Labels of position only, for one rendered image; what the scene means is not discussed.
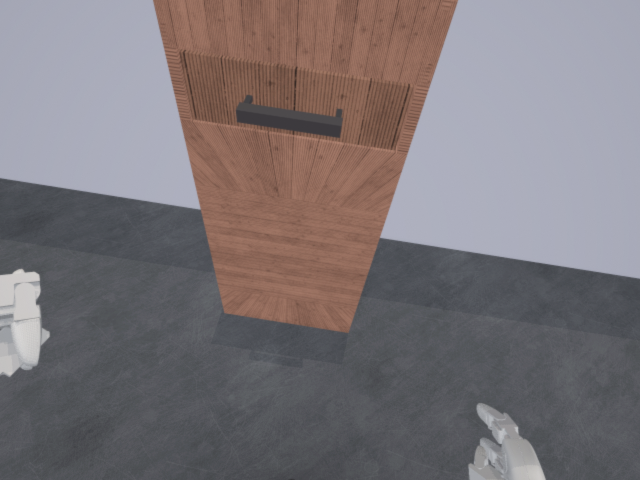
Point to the left robot hand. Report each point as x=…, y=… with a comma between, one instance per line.
x=21, y=334

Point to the cabinet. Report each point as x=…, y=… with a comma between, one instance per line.
x=293, y=222

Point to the right robot hand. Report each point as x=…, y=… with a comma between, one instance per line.
x=514, y=460

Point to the drawer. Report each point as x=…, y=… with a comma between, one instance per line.
x=373, y=109

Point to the handle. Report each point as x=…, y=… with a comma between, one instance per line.
x=249, y=113

